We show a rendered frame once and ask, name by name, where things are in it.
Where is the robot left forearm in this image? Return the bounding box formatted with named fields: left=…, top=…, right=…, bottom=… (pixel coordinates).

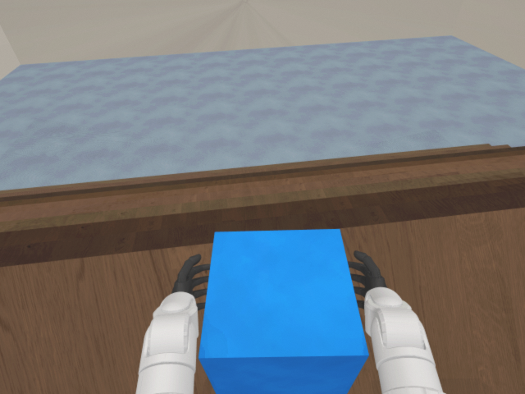
left=135, top=291, right=199, bottom=394

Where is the robot right forearm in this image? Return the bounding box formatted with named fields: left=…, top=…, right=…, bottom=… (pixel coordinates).
left=364, top=287, right=445, bottom=394

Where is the robot right hand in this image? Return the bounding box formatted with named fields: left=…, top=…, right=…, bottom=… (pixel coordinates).
left=347, top=250, right=387, bottom=309

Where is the robot left hand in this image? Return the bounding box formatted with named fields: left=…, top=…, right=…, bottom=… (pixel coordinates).
left=172, top=254, right=211, bottom=310

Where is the carton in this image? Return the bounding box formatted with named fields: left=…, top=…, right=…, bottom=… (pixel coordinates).
left=199, top=229, right=369, bottom=394

